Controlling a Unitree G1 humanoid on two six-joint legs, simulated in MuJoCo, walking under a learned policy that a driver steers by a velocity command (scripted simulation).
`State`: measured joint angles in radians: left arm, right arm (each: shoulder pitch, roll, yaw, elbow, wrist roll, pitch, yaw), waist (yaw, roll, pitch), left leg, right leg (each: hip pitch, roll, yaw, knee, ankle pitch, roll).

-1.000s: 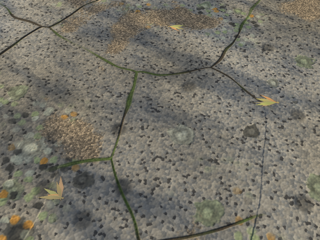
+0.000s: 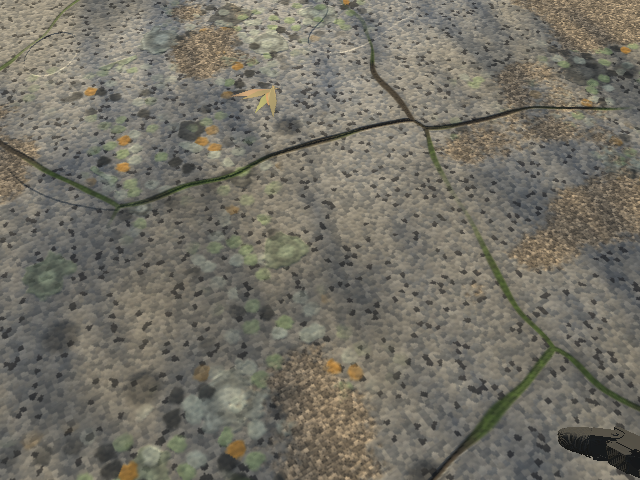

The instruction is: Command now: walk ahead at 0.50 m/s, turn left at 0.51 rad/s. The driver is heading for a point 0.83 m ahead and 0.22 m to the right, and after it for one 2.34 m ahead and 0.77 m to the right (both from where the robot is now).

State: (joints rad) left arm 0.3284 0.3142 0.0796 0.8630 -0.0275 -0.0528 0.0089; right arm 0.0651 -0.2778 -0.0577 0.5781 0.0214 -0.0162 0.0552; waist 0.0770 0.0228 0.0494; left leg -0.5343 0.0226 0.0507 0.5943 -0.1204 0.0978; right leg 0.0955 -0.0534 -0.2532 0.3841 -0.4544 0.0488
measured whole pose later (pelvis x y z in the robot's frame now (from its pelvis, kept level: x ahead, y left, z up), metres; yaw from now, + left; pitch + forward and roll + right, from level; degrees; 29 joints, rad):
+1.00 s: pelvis +0.59 -0.02 +0.01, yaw -15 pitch +2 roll -1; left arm 0.37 0.30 0.07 0.75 -0.03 -0.03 0.01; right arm 0.05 -0.28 -0.03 0.65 0.01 -0.11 0.01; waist 0.09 0.02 0.01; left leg -0.50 0.00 -0.09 0.47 -0.02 -0.04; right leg -0.09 0.11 0.22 0.45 -0.38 -0.05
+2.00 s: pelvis +0.90 -0.11 +0.01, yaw -42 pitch +0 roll +0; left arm 0.18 0.25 0.03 0.68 0.03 0.03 0.01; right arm 0.21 -0.24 -0.02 0.78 -0.03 -0.01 0.00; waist 0.00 -0.04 0.01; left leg -0.29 0.02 -0.02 0.56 -0.28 -0.01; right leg -0.33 0.06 0.09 0.53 -0.20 0.00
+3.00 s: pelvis +1.12 -0.30 +0.00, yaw -42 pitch +2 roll -1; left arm 0.47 0.25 0.05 0.95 -0.01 -0.06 0.01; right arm -0.03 -0.25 -0.02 0.72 0.02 -0.09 0.05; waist 0.09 0.03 0.03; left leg -0.56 0.02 0.02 0.51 0.00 0.06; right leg 0.18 0.01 0.00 0.19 -0.41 -0.01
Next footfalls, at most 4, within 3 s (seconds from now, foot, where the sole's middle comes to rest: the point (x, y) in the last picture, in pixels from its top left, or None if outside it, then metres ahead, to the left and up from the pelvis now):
0.54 right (405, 454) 0.50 -0.11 -0.76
1.02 left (330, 321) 0.79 0.06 -0.76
1.50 right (466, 295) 0.89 -0.26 -0.76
1.90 left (381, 246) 1.02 -0.05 -0.76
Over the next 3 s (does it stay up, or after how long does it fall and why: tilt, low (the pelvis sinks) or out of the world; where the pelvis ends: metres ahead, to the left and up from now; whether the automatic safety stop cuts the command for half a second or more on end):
stays up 1.12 -0.30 0.00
